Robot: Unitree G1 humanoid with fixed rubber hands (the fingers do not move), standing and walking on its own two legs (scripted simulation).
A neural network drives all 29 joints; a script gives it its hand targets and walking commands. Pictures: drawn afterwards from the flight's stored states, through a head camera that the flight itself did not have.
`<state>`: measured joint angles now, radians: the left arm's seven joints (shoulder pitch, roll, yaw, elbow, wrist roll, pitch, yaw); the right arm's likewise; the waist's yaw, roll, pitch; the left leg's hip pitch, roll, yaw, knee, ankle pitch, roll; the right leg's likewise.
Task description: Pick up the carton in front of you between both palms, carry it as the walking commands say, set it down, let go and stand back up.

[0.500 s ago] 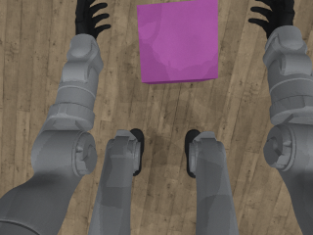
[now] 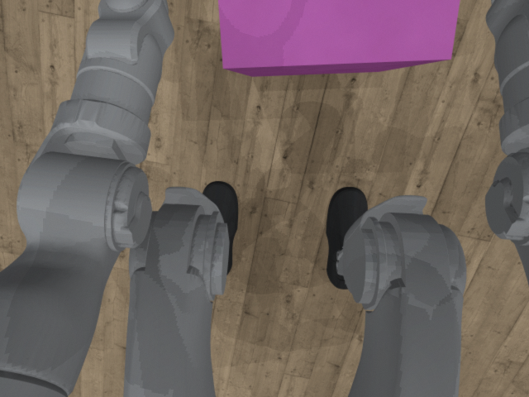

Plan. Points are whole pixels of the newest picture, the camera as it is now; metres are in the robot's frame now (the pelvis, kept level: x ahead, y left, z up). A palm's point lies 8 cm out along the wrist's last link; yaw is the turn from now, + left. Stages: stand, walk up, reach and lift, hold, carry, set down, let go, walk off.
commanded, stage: reach and lift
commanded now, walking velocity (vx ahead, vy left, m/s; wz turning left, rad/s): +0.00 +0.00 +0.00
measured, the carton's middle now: out of the picture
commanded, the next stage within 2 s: none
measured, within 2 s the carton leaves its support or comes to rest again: leaves its support in 0.82 s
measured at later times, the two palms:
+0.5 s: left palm out of the picture +0.55 +0.10 -0.17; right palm out of the picture +0.55 -0.20 -0.18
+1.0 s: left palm out of the picture +0.54 +0.10 -0.10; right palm out of the picture +0.53 -0.20 -0.10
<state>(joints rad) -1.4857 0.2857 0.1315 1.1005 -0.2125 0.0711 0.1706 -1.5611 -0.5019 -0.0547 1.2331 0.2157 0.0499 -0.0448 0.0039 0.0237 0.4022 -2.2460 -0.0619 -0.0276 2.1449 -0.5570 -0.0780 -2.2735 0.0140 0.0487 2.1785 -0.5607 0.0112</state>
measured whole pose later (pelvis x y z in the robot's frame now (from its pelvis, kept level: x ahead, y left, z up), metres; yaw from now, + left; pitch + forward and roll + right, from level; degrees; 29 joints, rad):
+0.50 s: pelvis +0.00 +0.00 +0.00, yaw -1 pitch +36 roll +3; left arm -1.51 0.23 0.13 1.15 -0.18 0.05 0.18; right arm -1.58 -0.40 -0.02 1.25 0.22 0.04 -0.05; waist -0.01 0.02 0.39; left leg -2.23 -0.05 -0.02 2.16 -0.56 -0.08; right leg -2.27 0.02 0.05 2.19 -0.55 0.01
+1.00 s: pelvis +0.01 +0.01 +0.00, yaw -2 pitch +39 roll +2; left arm -1.22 0.09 0.33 0.79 -0.04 0.24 0.20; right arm -1.31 -0.26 -0.20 0.88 0.04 0.29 -0.09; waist -0.02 0.05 0.15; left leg -2.24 -0.12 -0.06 2.15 -0.59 -0.10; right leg -2.26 0.07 0.07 2.16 -0.57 0.06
